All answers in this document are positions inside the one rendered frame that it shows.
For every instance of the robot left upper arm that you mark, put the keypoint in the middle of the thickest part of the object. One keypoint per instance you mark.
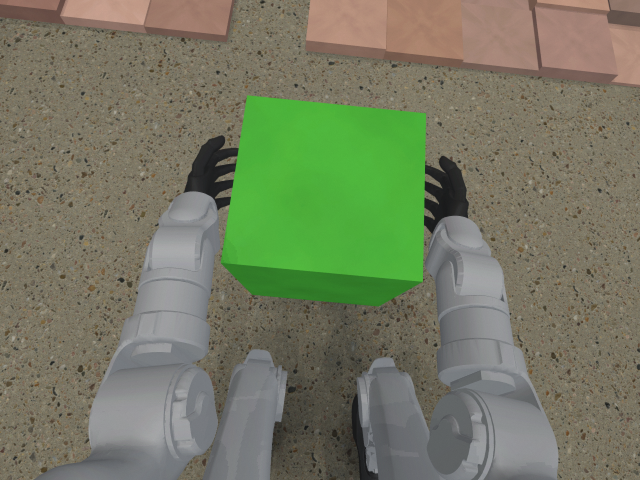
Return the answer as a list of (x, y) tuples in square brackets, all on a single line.
[(147, 423)]

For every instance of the right robot foot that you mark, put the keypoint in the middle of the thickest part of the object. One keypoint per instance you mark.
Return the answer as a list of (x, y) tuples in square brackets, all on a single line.
[(358, 437)]

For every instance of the right robot forearm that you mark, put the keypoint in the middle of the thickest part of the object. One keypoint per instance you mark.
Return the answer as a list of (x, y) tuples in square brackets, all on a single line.
[(477, 349)]

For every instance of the carton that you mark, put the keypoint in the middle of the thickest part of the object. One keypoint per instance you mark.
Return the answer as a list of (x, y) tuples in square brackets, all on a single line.
[(327, 202)]

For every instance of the left robot forearm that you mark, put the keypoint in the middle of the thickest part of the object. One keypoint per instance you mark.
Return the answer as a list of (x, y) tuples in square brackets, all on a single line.
[(169, 325)]

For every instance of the robot right hand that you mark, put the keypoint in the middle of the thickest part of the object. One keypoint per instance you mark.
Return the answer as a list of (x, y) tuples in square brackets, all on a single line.
[(452, 198)]

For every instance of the robot left thigh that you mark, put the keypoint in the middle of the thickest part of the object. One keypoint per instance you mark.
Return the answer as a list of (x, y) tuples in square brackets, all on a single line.
[(243, 444)]

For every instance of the robot right upper arm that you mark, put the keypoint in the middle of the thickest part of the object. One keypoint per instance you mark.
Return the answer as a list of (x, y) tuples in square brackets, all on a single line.
[(476, 435)]

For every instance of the robot left hand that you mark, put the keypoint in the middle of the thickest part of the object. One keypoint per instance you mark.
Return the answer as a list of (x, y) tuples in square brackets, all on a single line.
[(204, 173)]

